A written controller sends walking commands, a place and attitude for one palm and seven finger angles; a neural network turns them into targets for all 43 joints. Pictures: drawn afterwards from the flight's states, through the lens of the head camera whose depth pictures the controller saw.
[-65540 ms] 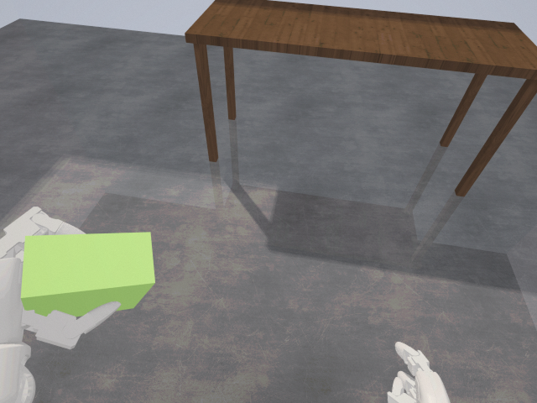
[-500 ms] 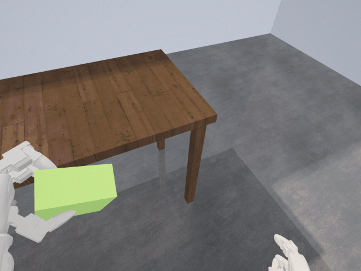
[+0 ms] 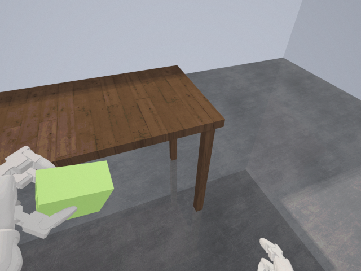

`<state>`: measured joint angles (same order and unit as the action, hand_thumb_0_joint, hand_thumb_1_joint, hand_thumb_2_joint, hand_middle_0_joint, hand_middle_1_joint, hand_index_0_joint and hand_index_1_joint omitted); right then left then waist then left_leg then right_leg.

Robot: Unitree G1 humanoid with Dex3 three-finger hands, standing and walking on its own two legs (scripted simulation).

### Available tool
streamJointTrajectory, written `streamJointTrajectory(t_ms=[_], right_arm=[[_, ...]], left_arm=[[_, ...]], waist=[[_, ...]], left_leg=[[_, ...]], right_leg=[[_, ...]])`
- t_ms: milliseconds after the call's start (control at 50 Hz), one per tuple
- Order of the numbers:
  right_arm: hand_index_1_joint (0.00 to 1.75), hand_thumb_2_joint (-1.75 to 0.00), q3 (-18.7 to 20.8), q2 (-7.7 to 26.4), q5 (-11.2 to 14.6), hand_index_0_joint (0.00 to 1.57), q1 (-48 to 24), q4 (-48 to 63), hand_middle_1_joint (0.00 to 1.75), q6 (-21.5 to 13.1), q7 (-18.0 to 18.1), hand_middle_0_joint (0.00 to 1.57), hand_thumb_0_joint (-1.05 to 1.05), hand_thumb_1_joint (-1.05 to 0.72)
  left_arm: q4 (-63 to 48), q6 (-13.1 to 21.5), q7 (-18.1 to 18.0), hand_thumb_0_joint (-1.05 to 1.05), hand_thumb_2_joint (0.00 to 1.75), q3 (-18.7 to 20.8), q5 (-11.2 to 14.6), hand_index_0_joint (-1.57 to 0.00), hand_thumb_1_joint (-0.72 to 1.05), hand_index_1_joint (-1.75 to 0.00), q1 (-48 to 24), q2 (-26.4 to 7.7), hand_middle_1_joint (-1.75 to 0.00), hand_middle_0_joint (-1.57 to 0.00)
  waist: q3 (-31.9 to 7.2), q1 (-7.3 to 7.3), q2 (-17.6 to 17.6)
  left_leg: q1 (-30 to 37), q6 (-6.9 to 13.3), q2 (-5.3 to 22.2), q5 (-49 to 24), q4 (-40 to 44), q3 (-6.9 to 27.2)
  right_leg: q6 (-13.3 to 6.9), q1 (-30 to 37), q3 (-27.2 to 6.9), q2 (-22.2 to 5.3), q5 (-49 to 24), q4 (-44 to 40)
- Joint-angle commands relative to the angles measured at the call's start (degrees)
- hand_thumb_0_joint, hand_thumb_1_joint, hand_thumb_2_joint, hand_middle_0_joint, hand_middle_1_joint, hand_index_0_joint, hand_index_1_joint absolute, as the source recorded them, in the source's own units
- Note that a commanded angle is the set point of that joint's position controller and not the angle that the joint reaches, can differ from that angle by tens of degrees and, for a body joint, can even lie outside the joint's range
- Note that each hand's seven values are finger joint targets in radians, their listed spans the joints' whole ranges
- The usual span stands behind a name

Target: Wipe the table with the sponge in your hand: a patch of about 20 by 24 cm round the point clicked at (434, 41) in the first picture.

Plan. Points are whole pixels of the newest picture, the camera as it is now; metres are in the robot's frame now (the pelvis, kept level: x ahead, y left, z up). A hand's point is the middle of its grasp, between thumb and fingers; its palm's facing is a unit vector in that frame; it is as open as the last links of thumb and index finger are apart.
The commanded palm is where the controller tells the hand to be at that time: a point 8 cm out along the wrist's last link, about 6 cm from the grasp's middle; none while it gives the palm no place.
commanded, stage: stop stepping back and stand still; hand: left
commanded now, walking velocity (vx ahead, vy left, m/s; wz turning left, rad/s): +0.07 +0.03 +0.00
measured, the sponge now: (82, 191) +0.24 +0.20 +0.12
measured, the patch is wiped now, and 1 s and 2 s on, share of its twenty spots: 1.00 1.00 1.00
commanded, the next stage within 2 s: stand and wait in 1.12 s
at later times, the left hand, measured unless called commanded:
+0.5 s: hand (38, 179) +0.24 +0.27 +0.15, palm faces +0.35 -0.86 -0.38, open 9.9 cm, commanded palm +0.18 +0.31 +0.19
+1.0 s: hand (24, 183) +0.22 +0.29 +0.16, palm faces +0.37 -0.86 -0.35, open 9.9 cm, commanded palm +0.17 +0.33 +0.19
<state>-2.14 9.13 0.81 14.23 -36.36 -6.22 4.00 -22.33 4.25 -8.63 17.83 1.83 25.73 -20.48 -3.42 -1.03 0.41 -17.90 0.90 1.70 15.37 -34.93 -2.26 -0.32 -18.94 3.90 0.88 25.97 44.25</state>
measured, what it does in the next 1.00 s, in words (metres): steps on the spot: left foot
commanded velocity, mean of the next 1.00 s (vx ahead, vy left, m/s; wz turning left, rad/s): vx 0.00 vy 0.00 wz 0.00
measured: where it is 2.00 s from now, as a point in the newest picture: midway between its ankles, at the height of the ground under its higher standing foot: outside the picture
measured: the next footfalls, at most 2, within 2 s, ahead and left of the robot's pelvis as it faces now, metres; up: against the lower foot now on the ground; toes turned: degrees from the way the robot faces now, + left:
left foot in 0.28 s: +0.08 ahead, +0.16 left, +0.00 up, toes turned +2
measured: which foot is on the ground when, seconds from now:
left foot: down 0.00-0.02, up 0.04-0.26, down 0.28-1.00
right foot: down 0.00-1.00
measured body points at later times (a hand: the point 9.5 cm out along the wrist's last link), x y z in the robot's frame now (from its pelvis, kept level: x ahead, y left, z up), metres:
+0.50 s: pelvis +0.02 +0.03 +0.01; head +0.03 +0.04 +0.46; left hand +0.21 +0.32 +0.17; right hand +0.19 -0.21 -0.06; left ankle +0.04 +0.15 -0.73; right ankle +0.02 -0.08 -0.73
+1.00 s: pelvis +0.01 +0.05 +0.01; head +0.01 +0.06 +0.46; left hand +0.20 +0.33 +0.18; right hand +0.19 -0.18 -0.07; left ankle +0.04 +0.15 -0.73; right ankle +0.02 -0.08 -0.73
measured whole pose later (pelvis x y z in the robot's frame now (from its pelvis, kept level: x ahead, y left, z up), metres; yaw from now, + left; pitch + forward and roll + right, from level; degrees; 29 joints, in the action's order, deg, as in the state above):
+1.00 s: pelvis +0.01 +0.05 +0.01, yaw -1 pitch -1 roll -1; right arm -1.3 11.3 0.4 10.5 -35.3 -3.9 4.0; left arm -26.0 6.4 -8.6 16.5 2.6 27.3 -19.4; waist 0.9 0.6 0.6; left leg -14.7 1.1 1.2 12.4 -28.1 -1.9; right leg 1.2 -10.8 2.0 -0.8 12.4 24.3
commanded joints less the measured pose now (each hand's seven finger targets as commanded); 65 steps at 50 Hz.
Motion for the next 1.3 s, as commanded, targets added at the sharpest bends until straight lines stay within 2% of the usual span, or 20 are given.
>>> streamJointTrajectory(t_ms=[0, 20, 40, 60, 100, 120, 180, 200, 260, 280, 300, 340, 380, 500, 660, 780, 920, 960, 1180, 1280], right_arm=[[0.30, -0.90, 3.41, 8.49, -0.51, 0.20, -8.58, 8.97, 0.30, -1.80, -0.21, 0.20, 0.00, -0.90], [0.30, -0.90, 3.44, 9.19, -0.36, 0.20, -9.56, 8.61, 0.30, -1.89, -0.54, 0.20, 0.00, -0.90], [0.30, -0.90, 3.23, 9.06, -0.92, 0.20, -9.19, 7.86, 0.30, -2.19, -0.70, 0.20, 0.00, -0.90], [0.30, -0.90, 3.35, 8.26, -0.37, 0.20, -6.94, 6.85, 0.30, -2.47, -0.99, 0.20, 0.00, -0.90], [0.30, -0.90, 3.80, 9.15, -0.09, 0.20, -6.86, 7.24, 0.30, -2.10, -0.55, 0.20, 0.00, -0.90], [0.30, -0.90, 3.19, 8.28, -0.16, 0.20, -7.60, 7.60, 0.30, -1.76, -0.18, 0.20, 0.00, -0.90], [0.30, -0.90, 2.69, 7.90, -0.38, 0.20, -8.70, 8.64, 0.30, -1.73, 1.08, 0.20, 0.00, -0.90], [0.30, -0.90, 3.01, 8.40, -0.42, 0.20, -8.27, 8.81, 0.30, -1.87, 1.33, 0.20, 0.00, -0.90], [0.30, -0.90, 3.89, 10.73, 0.10, 0.20, -9.07, 10.50, 0.30, -1.69, 1.44, 0.20, 0.00, -0.90], [0.30, -0.90, 4.34, 11.23, 0.45, 0.20, -9.12, 10.73, 0.30, -1.67, 1.31, 0.20, 0.00, -0.90], [0.30, -0.90, 4.66, 10.79, 0.80, 0.20, -8.40, 10.11, 0.30, -1.72, 1.17, 0.20, 0.00, -0.90], [0.30, -0.90, 4.50, 10.29, 0.28, 0.20, -8.56, 10.16, 0.30, -2.02, 0.82, 0.20, 0.00, -0.90], [0.30, -0.90, 4.54, 10.19, 0.27, 0.20, -8.42, 9.98, 0.30, -2.06, 0.49, 0.20, 0.00, -0.90], [0.30, -0.90, 4.45, 10.07, 0.07, 0.20, -8.60, 10.44, 0.30, -1.87, 0.25, 0.20, 0.00, -0.90], [0.30, -0.90, 3.64, 9.39, -0.16, 0.20, -9.20, 10.58, 0.30, -1.09, 0.18, 0.20, 0.00, -0.90], [0.30, -0.90, 3.47, 9.48, -0.23, 0.20, -9.65, 10.53, 0.30, -0.82, 0.18, 0.20, 0.00, -0.90], [0.30, -0.90, 3.34, 9.53, -0.40, 0.20, -10.41, 10.30, 0.30, -0.81, 0.37, 0.20, 0.00, -0.90], [0.30, -0.90, 3.35, 9.45, -0.41, 0.20, -10.45, 10.21, 0.30, -0.87, 0.54, 0.20, 0.00, -0.90], [0.30, -0.90, 3.97, 9.75, -0.29, 0.20, -10.09, 10.28, 0.30, -0.88, 0.44, 0.20, 0.00, -0.90], [0.30, -0.90, 3.99, 9.75, -0.29, 0.20, -10.21, 10.17, 0.30, -0.97, 0.58, 0.20, 0.00, -0.90]], left_arm=[[-14.60, 5.22, 0.31, 0.00, 1.30, 4.08, 0.35, -1.20, 0.10, -1.60, -2.22, -8.95, -1.60, -1.20], [-15.92, 5.44, 0.82, 0.00, 1.30, 3.47, 1.05, -1.20, 0.10, -1.60, -5.32, -9.64, -1.60, -1.20], [-16.47, 6.59, 1.03, 0.00, 1.30, 4.32, 1.06, -1.20, 0.10, -1.60, -8.71, -9.97, -1.60, -1.20], [-14.97, 7.12, 0.92, 0.00, 1.30, 5.53, 1.19, -1.20, 0.10, -1.60, -8.01, -10.53, -1.60, -1.20], [-16.39, 7.71, 0.71, 0.00, 1.30, 6.95, 1.90, -1.20, 0.10, -1.60, -7.73, -11.78, -1.60, -1.20], [-16.69, 7.96, 0.46, 0.00, 1.30, 7.11, 1.85, -1.20, 0.10, -1.60, -7.02, -11.61, -1.60, -1.20], [-16.48, 7.73, -0.87, 0.00, 1.30, 6.45, 1.66, -1.20, 0.10, -1.60, -4.54, -10.12, -1.60, -1.20], [-16.62, 7.68, -1.25, 0.00, 1.30, 6.07, 1.76, -1.20, 0.10, -1.60, -3.80, -9.45, -1.60, -1.20], [-17.81, 7.30, -1.59, 0.00, 1.30, 5.45, 2.01, -1.20, 0.10, -1.60, -2.61, -8.23, -1.60, -1.20], [-18.09, 7.24, -1.62, 0.00, 1.30, 6.33, 1.94, -1.20, 0.10, -1.60, -2.61, -9.05, -1.60, -1.20], [-16.30, 7.11, -1.28, 0.00, 1.30, 6.69, 2.00, -1.20, 0.10, -1.60, -0.73, -9.34, -1.60, -1.20], [-18.47, 7.03, -0.79, 0.00, 1.30, 7.04, 1.60, -1.20, 0.10, -1.60, -0.62, -9.81, -1.60, -1.20], [-18.37, 7.19, -0.77, 0.00, 1.30, 5.87, 1.53, -1.20, 0.10, -1.60, 0.02, -8.63, -1.60, -1.20], [-20.40, 7.37, -1.10, 0.00, 1.30, 6.51, 1.50, -1.20, 0.10, -1.60, 0.35, -9.45, -1.60, -1.20], [-20.31, 7.14, -1.04, 0.00, 1.30, 6.33, 1.75, -1.20, 0.10, -1.60, -0.44, -8.76, -1.60, -1.20], [-17.97, 6.61, -0.97, 0.00, 1.30, 5.30, 1.73, -1.20, 0.10, -1.60, -1.77, -7.98, -1.60, -1.20], [-17.62, 6.72, -1.38, 0.00, 1.30, 4.97, 1.38, -1.20, 0.10, -1.60, -4.45, -8.23, -1.60, -1.20], [-18.47, 6.93, -1.48, 0.00, 1.30, 5.10, 1.25, -1.20, 0.10, -1.60, -4.47, -8.41, -1.60, -1.20], [-17.00, 7.09, -1.52, 0.00, 1.30, 5.60, 1.44, -1.20, 0.10, -1.60, -1.29, -8.33, -1.60, -1.20], [-17.16, 6.94, -1.51, 0.00, 1.30, 5.66, 1.48, -1.20, 0.10, -1.60, -1.37, -8.55, -1.60, -1.20]], waist=[[4.09, 2.67, -14.44], [4.62, 1.67, -18.82], [3.69, 0.19, -9.59], [-1.01, -0.54, -9.01], [0.92, -0.23, -5.22], [1.04, 0.02, -4.46], [-0.31, 0.71, -2.45], [-0.79, 0.76, -0.61], [-0.86, 2.12, 5.98], [-2.08, 2.31, 3.18], [-2.92, 1.70, -0.13], [-1.96, 0.93, 3.22], [-2.47, 0.94, 1.88], [-5.21, 1.28, 4.72], [-4.07, 1.16, 6.64], [-3.46, 1.05, 3.03], [-1.04, 1.15, 3.16], [-1.44, 1.16, 5.05], [-2.20, 1.16, 1.99], [-2.72, 1.30, 2.83]], left_leg=[[-20.90, 1.15, -0.56, 15.45, -14.35, 0.61], [-21.36, 0.18, -1.99, 10.49, -27.54, 2.50], [-18.91, -0.56, -0.43, 7.13, -30.29, 4.58], [-15.44, -0.43, 0.42, 5.77, -28.89, 5.37], [-11.77, -0.51, 2.04, 4.37, -21.15, 4.73], [-7.75, -0.07, 2.17, 4.11, -14.26, 3.13], [5.04, 0.82, 0.05, -0.05, 4.84, -1.10], [8.01, 1.16, 0.06, -0.31, 8.98, 0.13], [7.61, 4.61, 8.86, -2.24, 15.02, 12.60], [6.57, 4.22, 8.71, -7.48, 12.84, 11.91], [4.49, 2.83, 6.56, -6.07, 10.35, 8.86], [3.73, 1.94, 4.12, -8.18, 9.66, 6.35], [4.73, 1.54, 4.24, -13.12, 8.67, 5.61], [7.55, 1.60, 5.47, -20.64, 9.71, 6.77], [6.30, 1.27, 5.65, -14.61, 12.80, 6.98], [5.20, 0.99, 4.81, -8.73, 13.10, 6.46], [2.53, 0.87, 3.80, -0.79, 14.16, 6.81], [2.65, 0.94, 3.75, -0.47, 14.57, 6.92], [3.72, 0.59, 3.19, -3.24, 12.83, 6.29], [4.46, 0.66, 3.27, -5.46, 12.67, 6.09]], right_leg=[[-5.66, 14.00, -21.23, -11.23, 1.01, -31.21], [-7.79, 8.73, -36.55, -21.01, -4.19, -37.09], [-8.12, 7.59, -31.64, -21.49, -14.61, -35.32], [-7.93, 8.01, -28.36, -19.72, -10.29, -33.32], [-8.82, 5.64, -22.24, -18.66, -11.79, -31.82], [-8.23, 4.40, -17.78, -17.07, -12.81, -30.77], [-5.84, 3.45, -11.75, -12.67, -7.53, -27.67], [-4.37, 3.22, -10.75, -10.68, -6.19, -25.87], [0.17, 3.98, -6.43, -3.53, -11.46, -19.32], [0.93, 6.90, -5.99, -2.77, -16.33, -19.16], [0.88, 9.28, -7.04, -3.62, -16.35, -21.20], [-0.52, 9.41, -8.56, -5.47, -18.94, -21.32], [-0.58, 10.26, -7.99, -5.25, -23.96, -20.79], [0.02, 11.51, -5.50, -3.74, -27.45, -18.68], [0.20, 11.23, -4.55, -2.73, -23.11, -19.41], [0.16, 10.89, -5.34, -3.12, -21.78, -21.46], [-0.20, 9.73, -6.32, -3.42, -16.71, -23.93], [-0.28, 10.08, -6.12, -3.28, -16.45, -23.48], [-0.29, 9.43, -6.61, -3.73, -16.92, -24.54], [-0.13, 9.67, -6.44, -3.71, -18.50, -23.95]])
